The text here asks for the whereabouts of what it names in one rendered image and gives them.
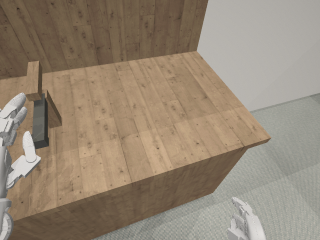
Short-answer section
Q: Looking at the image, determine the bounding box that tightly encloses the counter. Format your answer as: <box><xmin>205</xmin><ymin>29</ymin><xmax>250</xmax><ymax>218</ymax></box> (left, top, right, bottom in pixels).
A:
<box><xmin>0</xmin><ymin>0</ymin><xmax>272</xmax><ymax>240</ymax></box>

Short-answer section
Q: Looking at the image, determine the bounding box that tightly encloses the robot right hand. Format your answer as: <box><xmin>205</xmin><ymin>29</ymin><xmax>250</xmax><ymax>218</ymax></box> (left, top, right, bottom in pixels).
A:
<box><xmin>227</xmin><ymin>197</ymin><xmax>267</xmax><ymax>240</ymax></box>

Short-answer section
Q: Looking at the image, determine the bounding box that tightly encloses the tap lever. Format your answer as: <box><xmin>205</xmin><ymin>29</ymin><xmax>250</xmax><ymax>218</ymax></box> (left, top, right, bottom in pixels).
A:
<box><xmin>31</xmin><ymin>93</ymin><xmax>49</xmax><ymax>149</ymax></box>

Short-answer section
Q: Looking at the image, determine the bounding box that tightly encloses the left robot forearm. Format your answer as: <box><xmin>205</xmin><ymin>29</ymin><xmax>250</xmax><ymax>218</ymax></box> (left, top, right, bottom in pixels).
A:
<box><xmin>0</xmin><ymin>198</ymin><xmax>14</xmax><ymax>240</ymax></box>

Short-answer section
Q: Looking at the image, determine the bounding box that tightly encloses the robot left hand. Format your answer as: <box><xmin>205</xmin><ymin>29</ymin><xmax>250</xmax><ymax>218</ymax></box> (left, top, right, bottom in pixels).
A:
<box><xmin>0</xmin><ymin>92</ymin><xmax>41</xmax><ymax>199</ymax></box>

